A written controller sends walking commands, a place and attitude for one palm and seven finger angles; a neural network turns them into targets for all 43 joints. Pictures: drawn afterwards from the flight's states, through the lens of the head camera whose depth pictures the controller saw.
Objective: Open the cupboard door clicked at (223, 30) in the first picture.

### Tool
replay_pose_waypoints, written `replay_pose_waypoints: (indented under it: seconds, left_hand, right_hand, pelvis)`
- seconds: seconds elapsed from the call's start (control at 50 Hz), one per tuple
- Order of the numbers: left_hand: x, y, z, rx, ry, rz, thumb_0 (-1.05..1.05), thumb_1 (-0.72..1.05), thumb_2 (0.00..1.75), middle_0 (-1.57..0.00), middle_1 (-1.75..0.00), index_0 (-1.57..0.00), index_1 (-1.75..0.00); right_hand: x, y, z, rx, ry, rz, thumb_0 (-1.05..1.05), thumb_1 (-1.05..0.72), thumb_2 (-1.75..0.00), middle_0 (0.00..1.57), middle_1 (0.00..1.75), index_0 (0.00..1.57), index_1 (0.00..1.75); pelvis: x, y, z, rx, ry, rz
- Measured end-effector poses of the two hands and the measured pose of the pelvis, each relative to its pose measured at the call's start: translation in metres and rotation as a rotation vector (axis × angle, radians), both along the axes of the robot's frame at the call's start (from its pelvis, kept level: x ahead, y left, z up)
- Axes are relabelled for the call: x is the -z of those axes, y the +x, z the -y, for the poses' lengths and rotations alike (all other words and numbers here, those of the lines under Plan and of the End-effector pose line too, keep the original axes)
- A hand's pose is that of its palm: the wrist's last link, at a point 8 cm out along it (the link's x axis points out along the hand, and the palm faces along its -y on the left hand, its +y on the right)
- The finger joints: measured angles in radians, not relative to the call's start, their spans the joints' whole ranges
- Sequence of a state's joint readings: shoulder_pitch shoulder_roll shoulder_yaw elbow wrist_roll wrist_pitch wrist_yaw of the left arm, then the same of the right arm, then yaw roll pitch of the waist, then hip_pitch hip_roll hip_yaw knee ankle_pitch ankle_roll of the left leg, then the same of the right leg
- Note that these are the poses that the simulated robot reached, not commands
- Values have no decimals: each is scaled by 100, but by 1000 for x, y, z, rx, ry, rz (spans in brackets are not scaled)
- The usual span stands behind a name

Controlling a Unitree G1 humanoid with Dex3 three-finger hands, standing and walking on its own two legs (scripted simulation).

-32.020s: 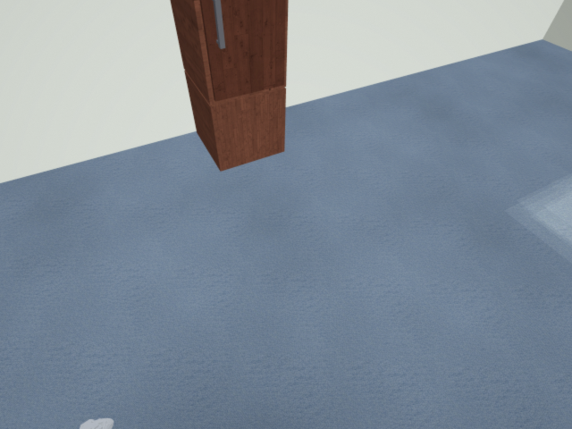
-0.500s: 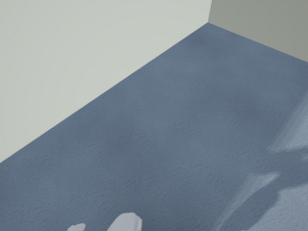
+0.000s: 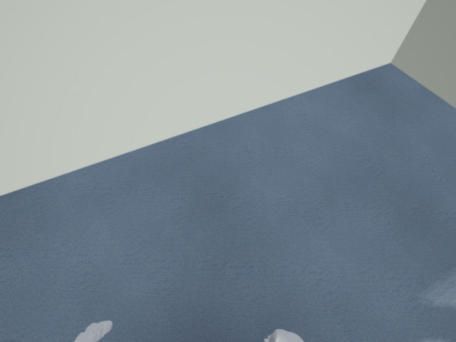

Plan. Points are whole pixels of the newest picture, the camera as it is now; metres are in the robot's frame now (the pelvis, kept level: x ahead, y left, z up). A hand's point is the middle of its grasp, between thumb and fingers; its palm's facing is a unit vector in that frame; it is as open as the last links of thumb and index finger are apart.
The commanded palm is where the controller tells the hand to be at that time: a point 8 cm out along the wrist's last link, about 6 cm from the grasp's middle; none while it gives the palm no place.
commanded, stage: turn to face it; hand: left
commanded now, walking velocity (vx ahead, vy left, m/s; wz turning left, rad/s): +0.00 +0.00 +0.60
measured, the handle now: out of the picture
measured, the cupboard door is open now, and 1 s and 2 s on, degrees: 49 49 49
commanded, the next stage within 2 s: take the last steps up to it in 1.98 s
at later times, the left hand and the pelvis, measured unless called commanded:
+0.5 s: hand out of the picture -0.02 +0.19 -0.19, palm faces +0.35 -0.91 -0.20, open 7.4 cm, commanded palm none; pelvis +0.00 -0.01 -0.02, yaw +20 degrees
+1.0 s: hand out of the picture +0.00 +0.17 -0.15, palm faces +0.56 -0.78 -0.28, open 7.4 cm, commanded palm none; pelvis +0.03 -0.05 +0.00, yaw +36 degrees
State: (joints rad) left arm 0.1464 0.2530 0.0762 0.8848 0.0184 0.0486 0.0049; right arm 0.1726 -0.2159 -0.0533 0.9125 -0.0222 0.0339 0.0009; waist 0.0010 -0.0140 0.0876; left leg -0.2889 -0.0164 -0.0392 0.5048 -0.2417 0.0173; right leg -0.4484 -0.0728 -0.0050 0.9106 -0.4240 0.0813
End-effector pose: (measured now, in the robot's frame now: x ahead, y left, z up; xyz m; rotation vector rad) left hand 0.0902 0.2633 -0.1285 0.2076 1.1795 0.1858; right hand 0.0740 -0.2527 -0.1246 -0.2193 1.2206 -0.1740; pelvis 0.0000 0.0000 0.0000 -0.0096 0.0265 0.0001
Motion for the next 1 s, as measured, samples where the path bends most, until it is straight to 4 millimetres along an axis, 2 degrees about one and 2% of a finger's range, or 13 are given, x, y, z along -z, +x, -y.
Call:
replay_pose_waypoints:
  seconds: [0.12,0.18,0.26,0.38,0.48,0.54,0.66,0.76,0.88,0.92,1.0]
  left_hand:
    - [-8,6,23,-25,44,82,1,90,90,-20,-30,-20,-30]
    - [-13,-9,36,-56,43,74,1,90,90,-20,-30,-20,-30]
    - [-12,-34,49,-115,16,28,1,90,90,-20,-30,-20,-30]
    - [2,-78,54,-226,-41,-22,1,90,90,-20,-30,-20,-30]
    - [30,-122,36,-340,-76,-74,1,90,90,-20,-30,-20,-30]
    - [35,-139,22,-390,-64,-118,1,90,90,-20,-30,-20,-30]
    - [16,-138,6,-447,-33,-73,1,91,90,-20,-30,-20,-30]
    - [1,-124,6,-471,-1,-9,1,91,90,-20,-30,-20,-30]
    - [-8,-106,24,-502,50,72,1,90,90,-20,-30,-20,-30]
    - [-10,-108,35,-518,62,79,1,90,90,-20,-30,-20,-30]
    - [-14,-122,60,-574,40,53,1,90,90,-20,-30,-20,-30]
  right_hand:
    - [23,-2,26,-16,37,-50,0,-90,-90,21,30,20,30]
    - [24,8,35,-44,39,-68,0,-90,-90,21,30,20,30]
    - [15,28,37,-90,41,-61,0,-91,-90,20,30,20,30]
    - [3,71,17,-214,23,-28,0,-91,-90,20,30,20,30]
    - [2,114,-17,-339,-12,65,0,-91,-90,20,30,20,30]
    - [-3,125,-33,-392,-27,98,0,-91,-90,20,30,20,30]
    - [-10,123,-47,-451,-26,63,0,-90,-90,21,30,20,30]
    - [-4,119,-44,-477,-3,12,0,-90,-90,21,30,20,30]
    - [18,126,-24,-499,26,-44,0,-90,-90,21,30,20,30]
    - [24,133,-19,-511,30,-60,0,-90,-90,21,30,20,30]
    - [20,150,-19,-553,29,-76,0,-90,-90,21,30,20,30]
  pelvis:
    - [10,1,28,-73,18,-3]
    - [6,1,33,-116,27,11]
    - [-1,4,38,-172,43,18]
    - [-1,6,34,-257,46,19]
    - [16,5,16,-331,16,12]
    - [17,3,13,-358,16,11]
    - [3,3,12,-415,-1,1]
    - [-1,8,21,-470,-8,-2]
    - [8,20,43,-551,12,-12]
    - [9,22,49,-577,14,-2]
    - [2,27,53,-635,35,11]
